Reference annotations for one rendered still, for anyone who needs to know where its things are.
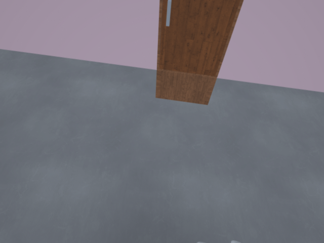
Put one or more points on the cupboard door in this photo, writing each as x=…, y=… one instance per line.
x=195, y=40

